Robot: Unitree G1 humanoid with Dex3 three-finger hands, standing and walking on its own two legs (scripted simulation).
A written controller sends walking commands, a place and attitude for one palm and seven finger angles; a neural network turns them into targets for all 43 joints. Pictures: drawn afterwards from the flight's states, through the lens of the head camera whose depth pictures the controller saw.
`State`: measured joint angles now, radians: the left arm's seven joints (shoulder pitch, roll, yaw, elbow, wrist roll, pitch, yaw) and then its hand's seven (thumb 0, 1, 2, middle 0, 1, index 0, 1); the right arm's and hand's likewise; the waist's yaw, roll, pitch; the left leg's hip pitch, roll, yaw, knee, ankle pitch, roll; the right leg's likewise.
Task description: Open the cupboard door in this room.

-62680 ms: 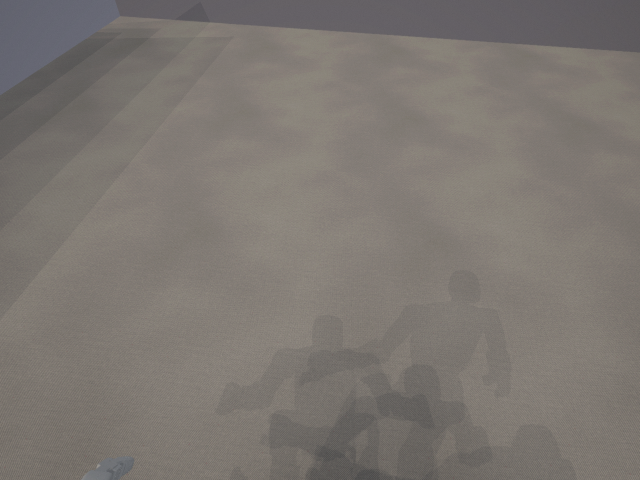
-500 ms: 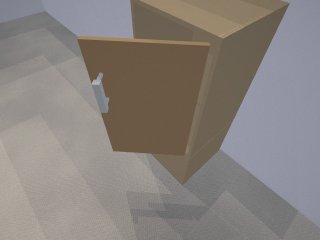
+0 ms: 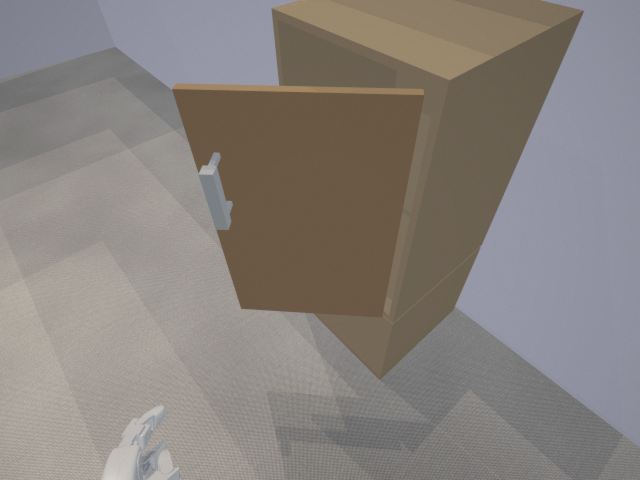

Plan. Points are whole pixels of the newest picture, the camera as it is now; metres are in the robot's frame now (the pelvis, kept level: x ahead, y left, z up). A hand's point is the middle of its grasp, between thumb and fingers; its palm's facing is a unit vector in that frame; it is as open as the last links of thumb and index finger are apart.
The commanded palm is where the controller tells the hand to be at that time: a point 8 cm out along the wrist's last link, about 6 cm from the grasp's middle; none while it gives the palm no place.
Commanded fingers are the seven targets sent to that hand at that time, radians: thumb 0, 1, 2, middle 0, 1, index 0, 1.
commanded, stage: raise the hand with hooked fingers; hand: left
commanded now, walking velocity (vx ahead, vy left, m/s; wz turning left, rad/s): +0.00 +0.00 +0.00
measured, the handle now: (219, 191) +0.55 +0.21 +0.04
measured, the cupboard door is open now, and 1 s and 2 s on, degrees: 44 44 44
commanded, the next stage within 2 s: move the hooked fingers beside the handle in 1.96 s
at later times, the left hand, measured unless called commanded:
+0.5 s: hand (169, 443) +0.17 +0.19 -0.01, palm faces +0.02 -0.99 -0.11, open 9.9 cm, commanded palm +0.15 +0.25 -0.01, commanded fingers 0.00 0.13 0.57 -0.25 -0.80 -0.25 -0.80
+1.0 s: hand (142, 385) +0.22 +0.23 +0.02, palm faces -0.02 -1.00 -0.07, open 12.8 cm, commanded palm +0.20 +0.29 +0.03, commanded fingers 0.00 -0.45 0.32 -0.30 -1.17 -0.30 -1.17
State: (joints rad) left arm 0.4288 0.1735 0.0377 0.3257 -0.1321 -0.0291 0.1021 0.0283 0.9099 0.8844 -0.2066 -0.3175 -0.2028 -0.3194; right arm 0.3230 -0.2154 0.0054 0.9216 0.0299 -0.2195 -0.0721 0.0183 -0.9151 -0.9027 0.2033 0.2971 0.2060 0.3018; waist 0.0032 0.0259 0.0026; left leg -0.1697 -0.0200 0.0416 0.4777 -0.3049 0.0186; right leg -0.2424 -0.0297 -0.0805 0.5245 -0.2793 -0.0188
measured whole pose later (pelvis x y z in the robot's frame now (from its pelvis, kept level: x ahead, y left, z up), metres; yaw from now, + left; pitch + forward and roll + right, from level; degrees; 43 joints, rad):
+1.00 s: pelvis -0.03 +0.01 -0.04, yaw +0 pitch +9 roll -1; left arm 0.20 0.33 0.31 0.16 -0.32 -0.29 -0.40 0.00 -0.23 0.42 -0.28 -1.02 -0.28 -1.03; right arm 0.26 -0.29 0.02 0.57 0.04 -0.27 -0.09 0.02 -0.90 -0.90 0.20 0.30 0.21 0.30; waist -0.01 0.02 -0.07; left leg -0.59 0.01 0.02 0.91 -0.47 0.03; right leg -0.62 -0.02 -0.10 0.86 -0.39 -0.02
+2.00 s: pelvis -0.02 -0.01 -0.02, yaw +0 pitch +6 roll -1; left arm -0.09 0.41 0.45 0.45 -0.34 -0.21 -0.52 -0.01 -0.50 0.30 -0.30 -1.20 -0.30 -1.20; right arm 0.27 -0.29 0.06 0.58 0.04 -0.21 -0.10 0.02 -0.90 -0.90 0.20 0.30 0.21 0.30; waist 0.00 0.03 -0.04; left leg -0.44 0.02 0.03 0.74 -0.40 0.01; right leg -0.49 0.00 -0.09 0.71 -0.33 -0.04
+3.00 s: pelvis -0.02 +0.01 -0.03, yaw -2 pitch +12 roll -1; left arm -0.59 0.55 0.47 0.97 -0.24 -0.31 -0.53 -0.01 -0.50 0.30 -0.30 -1.20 -0.30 -1.20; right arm 0.35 -0.30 0.05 0.60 0.03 -0.09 -0.08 0.01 -0.90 -0.90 0.21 0.30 0.21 0.30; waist -0.07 0.00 -0.06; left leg -0.61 0.02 0.05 0.81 -0.41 0.03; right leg -0.64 0.00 -0.07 0.75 -0.32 -0.02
